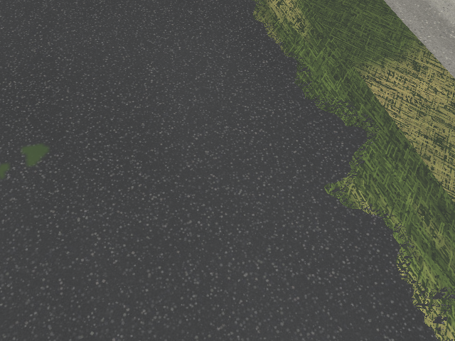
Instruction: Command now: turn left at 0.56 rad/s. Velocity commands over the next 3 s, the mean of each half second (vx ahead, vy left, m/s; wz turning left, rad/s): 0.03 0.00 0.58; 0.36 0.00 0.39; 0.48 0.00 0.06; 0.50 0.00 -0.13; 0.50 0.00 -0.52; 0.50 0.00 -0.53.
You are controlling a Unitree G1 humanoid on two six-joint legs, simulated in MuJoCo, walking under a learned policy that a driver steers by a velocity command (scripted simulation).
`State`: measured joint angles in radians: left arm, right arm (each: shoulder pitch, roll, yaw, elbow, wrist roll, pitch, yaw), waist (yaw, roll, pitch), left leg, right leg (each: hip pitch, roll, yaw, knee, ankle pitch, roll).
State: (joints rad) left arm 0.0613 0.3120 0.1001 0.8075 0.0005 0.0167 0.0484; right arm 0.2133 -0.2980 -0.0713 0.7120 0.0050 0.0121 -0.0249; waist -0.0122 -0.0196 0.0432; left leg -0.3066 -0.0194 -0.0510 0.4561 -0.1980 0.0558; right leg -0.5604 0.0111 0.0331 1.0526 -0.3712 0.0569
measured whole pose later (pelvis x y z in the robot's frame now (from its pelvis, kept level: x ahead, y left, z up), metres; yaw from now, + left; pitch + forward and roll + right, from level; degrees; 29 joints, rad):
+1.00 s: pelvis +0.13 +0.08 +0.00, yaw +29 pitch +2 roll -1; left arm 0.10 0.31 0.06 0.78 -0.01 -0.08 -0.05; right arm 0.41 -0.27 -0.04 0.71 0.01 -0.06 -0.01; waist -0.05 -0.05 0.02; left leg 0.03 -0.04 -0.01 0.22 -0.28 0.06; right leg -0.67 -0.08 0.00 0.74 0.01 0.03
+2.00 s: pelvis +0.62 +0.39 +0.00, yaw +23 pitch +1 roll +2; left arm 0.18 0.31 0.06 0.79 -0.03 -0.03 -0.01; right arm 0.33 -0.26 -0.06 0.80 -0.02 -0.10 0.01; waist -0.05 -0.05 0.03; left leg -0.09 -0.04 0.15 0.26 -0.19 0.05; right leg -0.68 -0.09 0.09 0.97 -0.12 0.01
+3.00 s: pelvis +1.18 +0.50 +0.00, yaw -10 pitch +1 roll +2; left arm 0.20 0.31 0.07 0.66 -0.02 -0.02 0.00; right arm 0.32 -0.27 -0.06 0.81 0.00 -0.10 0.02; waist -0.06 -0.04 0.03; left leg -0.14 -0.03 0.08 0.31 -0.20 0.03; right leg -0.62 -0.07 0.08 0.98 -0.25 0.00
